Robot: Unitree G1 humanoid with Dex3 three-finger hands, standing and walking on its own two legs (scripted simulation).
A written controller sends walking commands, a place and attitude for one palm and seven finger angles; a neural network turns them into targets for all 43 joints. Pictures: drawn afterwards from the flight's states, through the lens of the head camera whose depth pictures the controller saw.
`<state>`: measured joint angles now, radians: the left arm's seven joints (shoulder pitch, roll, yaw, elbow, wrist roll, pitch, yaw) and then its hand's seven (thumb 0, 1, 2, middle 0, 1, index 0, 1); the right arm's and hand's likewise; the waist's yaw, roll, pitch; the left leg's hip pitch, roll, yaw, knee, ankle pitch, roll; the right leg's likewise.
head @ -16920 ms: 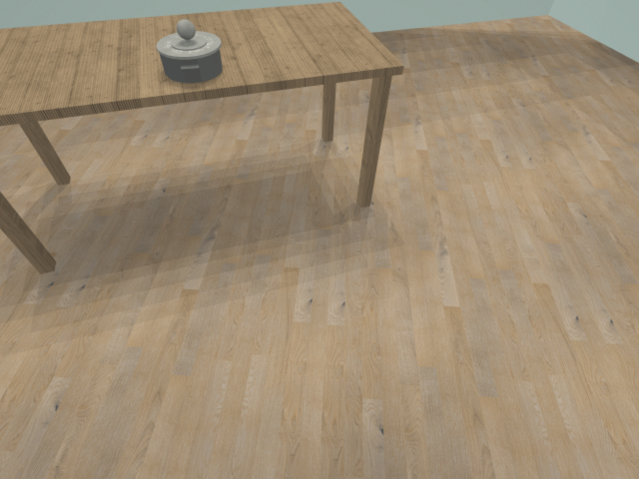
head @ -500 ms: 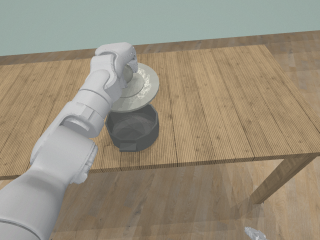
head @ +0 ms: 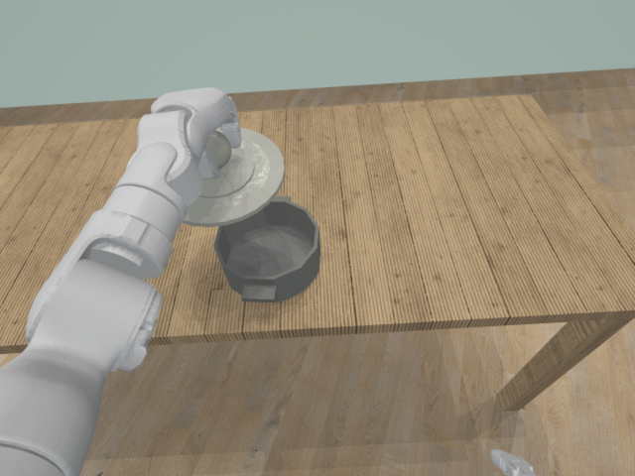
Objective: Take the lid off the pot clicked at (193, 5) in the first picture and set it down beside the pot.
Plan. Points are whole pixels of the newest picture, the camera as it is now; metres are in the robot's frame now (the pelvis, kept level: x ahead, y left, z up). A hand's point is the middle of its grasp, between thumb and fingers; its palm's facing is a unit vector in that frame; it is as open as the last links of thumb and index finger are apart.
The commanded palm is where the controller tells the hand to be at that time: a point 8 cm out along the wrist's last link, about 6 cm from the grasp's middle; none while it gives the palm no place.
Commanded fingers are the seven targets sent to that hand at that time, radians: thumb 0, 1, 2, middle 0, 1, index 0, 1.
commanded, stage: move the lid sideways beside the pot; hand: left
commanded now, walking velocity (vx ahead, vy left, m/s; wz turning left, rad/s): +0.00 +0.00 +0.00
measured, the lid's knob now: (211, 149) +0.51 +0.13 +0.15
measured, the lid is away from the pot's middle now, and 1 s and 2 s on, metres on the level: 0.05 0.18 0.22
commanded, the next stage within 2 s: lower the lid onto the table in 1.58 s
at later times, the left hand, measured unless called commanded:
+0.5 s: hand (159, 158) +0.47 +0.19 +0.17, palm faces -0.30 -0.07 -0.95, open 8.1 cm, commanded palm +0.47 +0.20 +0.24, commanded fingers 0.00 0.66 0.96 -0.77 -1.04 -0.76 -1.03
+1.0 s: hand (109, 167) +0.47 +0.26 +0.16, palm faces -0.34 -0.07 -0.94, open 8.1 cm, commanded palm +0.47 +0.26 +0.24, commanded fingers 0.00 0.66 0.96 -0.77 -1.04 -0.76 -1.03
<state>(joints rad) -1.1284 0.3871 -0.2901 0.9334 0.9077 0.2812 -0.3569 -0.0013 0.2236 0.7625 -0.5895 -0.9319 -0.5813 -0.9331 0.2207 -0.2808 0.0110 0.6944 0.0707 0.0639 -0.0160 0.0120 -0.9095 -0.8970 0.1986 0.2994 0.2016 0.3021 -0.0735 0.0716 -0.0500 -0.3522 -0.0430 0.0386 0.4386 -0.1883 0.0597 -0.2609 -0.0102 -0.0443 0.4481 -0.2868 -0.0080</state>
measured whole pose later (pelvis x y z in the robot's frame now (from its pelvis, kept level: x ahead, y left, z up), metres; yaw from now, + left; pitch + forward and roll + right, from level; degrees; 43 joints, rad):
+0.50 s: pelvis -0.01 +0.00 +0.00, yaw +0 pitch +6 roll +0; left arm -1.11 0.51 -0.22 0.95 0.92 0.19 -0.40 0.00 0.22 0.76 -0.59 -0.93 -0.58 -0.93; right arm 0.22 -0.28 0.02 0.69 0.08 0.10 -0.03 0.01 -0.91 -0.90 0.20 0.30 0.20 0.30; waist -0.08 0.07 -0.03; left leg -0.36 -0.04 0.04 0.44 -0.18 0.06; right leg -0.26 -0.01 -0.05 0.43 -0.27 0.00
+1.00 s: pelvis -0.01 +0.02 +0.00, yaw +0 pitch +7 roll -1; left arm -1.10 0.65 -0.16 0.97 0.94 0.08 -0.44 0.00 0.23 0.76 -0.59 -0.93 -0.58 -0.94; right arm 0.24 -0.29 0.01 0.68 0.08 0.11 -0.03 0.01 -0.91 -0.90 0.20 0.30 0.20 0.30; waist -0.08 0.05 -0.02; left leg -0.40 -0.05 0.04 0.45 -0.18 0.08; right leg -0.28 -0.01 -0.05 0.41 -0.25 0.01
